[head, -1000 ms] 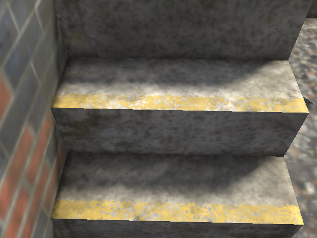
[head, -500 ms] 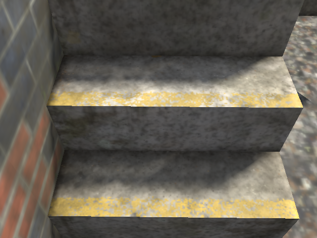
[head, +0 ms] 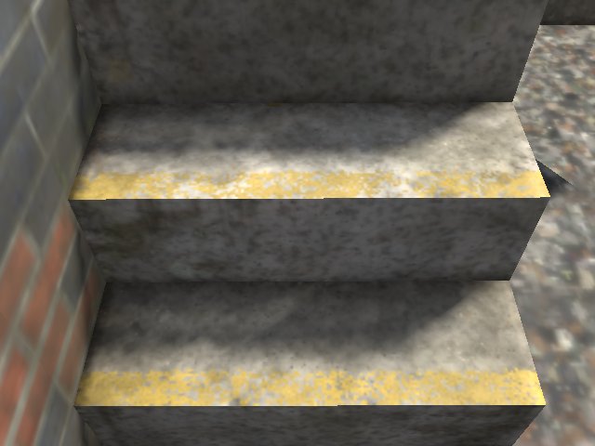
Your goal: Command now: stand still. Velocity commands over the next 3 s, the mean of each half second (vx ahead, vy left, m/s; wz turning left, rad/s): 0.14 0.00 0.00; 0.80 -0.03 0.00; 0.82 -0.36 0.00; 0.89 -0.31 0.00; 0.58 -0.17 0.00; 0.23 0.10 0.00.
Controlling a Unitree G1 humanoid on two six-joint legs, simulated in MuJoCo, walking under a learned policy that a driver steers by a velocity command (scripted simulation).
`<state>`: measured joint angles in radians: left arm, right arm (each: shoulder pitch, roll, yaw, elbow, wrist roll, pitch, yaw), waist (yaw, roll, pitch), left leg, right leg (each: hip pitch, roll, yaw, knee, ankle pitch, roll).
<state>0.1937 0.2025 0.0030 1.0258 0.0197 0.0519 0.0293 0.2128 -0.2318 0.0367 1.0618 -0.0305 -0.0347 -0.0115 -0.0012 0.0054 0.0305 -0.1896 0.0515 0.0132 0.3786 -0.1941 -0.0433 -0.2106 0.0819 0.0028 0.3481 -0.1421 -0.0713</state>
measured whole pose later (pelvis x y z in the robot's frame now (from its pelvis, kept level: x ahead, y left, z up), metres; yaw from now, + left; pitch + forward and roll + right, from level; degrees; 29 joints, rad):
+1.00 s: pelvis +0.14 +0.13 +0.09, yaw +1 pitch +1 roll +0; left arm 0.25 0.29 0.00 1.03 0.03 0.09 -0.02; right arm 0.14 -0.18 0.06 0.72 -0.08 -0.05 -0.04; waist -0.03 -0.04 0.04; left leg -0.82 0.06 0.07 1.32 -0.51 0.03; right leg -0.50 0.11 0.28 1.46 -0.03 -0.05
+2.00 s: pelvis +0.34 -0.03 +0.24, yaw -6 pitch +1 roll +3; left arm -0.12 0.28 0.02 0.79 0.03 0.00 -0.06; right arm 0.20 -0.30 -0.04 0.61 -0.01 -0.02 -0.01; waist -0.23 -0.09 0.30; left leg -0.75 -0.07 0.19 1.54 -0.91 0.10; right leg -0.02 -0.22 -0.04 0.48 -0.09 0.05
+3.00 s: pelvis +0.52 -0.14 +0.43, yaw +0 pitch +1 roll -1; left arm 0.26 0.24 -0.02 0.81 -0.01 -0.05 0.01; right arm 0.42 -0.21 0.02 0.90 -0.02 -0.01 -0.01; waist -0.03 0.02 -0.05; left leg -0.11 -0.08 -0.03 0.39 -0.28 0.09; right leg -0.58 0.02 -0.06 1.28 -0.48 0.01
